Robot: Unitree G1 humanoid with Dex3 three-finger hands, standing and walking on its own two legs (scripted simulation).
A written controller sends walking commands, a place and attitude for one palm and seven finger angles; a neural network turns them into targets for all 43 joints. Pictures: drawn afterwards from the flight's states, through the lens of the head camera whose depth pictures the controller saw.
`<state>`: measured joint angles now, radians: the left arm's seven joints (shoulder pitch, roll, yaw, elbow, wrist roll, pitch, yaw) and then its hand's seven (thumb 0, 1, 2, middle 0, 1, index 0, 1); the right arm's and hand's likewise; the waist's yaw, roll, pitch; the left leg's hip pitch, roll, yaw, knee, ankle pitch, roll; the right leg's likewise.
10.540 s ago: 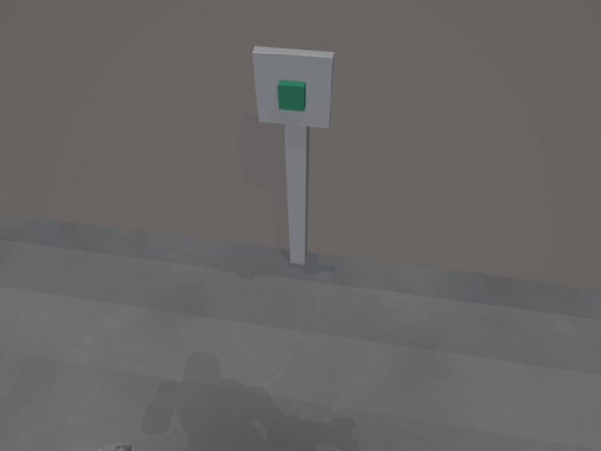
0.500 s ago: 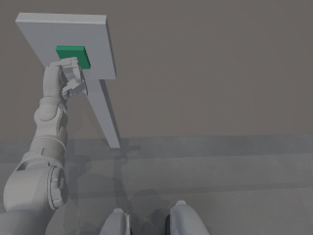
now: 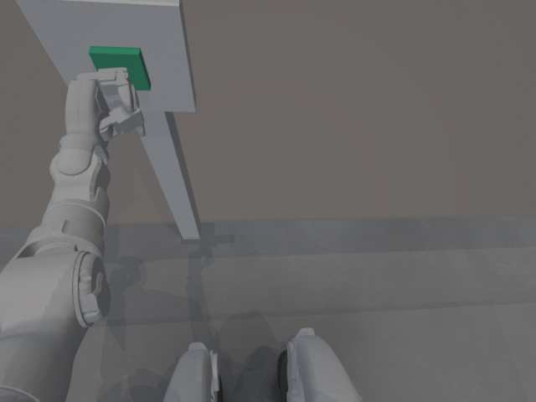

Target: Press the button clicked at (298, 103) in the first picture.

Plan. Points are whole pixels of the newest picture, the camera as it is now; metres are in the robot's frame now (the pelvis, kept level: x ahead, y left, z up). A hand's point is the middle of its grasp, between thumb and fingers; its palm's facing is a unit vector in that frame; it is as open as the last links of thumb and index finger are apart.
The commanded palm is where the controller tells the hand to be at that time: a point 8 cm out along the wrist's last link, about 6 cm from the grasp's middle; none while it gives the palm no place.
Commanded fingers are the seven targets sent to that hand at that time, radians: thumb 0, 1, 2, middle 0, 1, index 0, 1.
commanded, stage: pull the fist back off the button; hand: left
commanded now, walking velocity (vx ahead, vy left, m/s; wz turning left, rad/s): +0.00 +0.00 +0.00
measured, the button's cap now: (123, 65) +0.57 +0.17 +0.11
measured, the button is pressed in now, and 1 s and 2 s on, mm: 10 0 0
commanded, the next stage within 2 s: draw the hand back to the body in 1.06 s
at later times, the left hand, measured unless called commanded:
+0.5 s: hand (139, 120) +0.50 +0.15 +0.08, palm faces -0.01 -1.00 -0.02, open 2.8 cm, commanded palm +0.47 +0.19 +0.08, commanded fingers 0.00 0.90 0.90 -1.30 -1.50 -1.30 -1.50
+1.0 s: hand (128, 163) +0.43 +0.16 +0.07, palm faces -0.04 -1.00 -0.01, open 3.1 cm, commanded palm +0.41 +0.20 +0.08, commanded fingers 0.00 0.90 0.90 -1.30 -1.50 -1.30 -1.50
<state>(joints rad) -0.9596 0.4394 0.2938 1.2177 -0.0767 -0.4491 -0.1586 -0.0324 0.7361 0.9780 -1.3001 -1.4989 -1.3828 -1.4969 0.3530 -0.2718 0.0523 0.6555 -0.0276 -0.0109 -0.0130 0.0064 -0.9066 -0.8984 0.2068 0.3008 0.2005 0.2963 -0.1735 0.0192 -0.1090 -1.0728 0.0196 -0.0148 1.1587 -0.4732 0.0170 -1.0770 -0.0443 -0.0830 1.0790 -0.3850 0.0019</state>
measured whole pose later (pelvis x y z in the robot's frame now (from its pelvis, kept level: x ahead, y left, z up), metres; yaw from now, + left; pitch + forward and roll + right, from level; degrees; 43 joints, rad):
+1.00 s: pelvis +0.06 +0.00 +0.03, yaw -1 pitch +18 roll -2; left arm -0.27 0.23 0.18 0.55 -0.19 -0.41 -0.19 0.02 0.90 0.90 -1.30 -1.50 -1.30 -1.50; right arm 0.27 -0.24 0.00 0.56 0.02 0.01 0.00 0.01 -0.91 -0.90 0.21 0.30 0.20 0.30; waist -0.04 0.02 -0.13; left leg -0.79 0.03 0.01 1.00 -0.52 0.01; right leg -0.82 -0.03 -0.05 0.95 -0.44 0.01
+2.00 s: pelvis +0.07 -0.01 +0.09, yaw +0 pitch -1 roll -1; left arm 0.36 0.30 0.15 -0.23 -0.06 -0.04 0.09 0.02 0.89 0.90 -1.30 -1.50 -1.30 -1.50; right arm 0.21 -0.23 0.05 0.58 0.02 -0.09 -0.10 0.01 -0.91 -0.90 0.21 0.30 0.20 0.30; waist 0.05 0.06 -0.03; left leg -0.17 0.02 0.02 0.53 -0.34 0.01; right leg -0.21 -0.02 -0.06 0.51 -0.29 0.01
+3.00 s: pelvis +0.05 +0.01 +0.10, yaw -2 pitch +0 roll -1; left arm 0.57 0.34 0.33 -0.49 -0.03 -0.15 0.11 0.01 0.89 0.90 -1.30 -1.50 -1.31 -1.50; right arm 0.18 -0.23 0.01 0.58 -0.01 -0.04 -0.08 0.01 -0.90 -0.90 0.21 0.30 0.20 0.30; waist 0.00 0.04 0.03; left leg -0.20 0.01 0.05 0.44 -0.25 0.02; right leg -0.23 -0.03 -0.03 0.38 -0.16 0.02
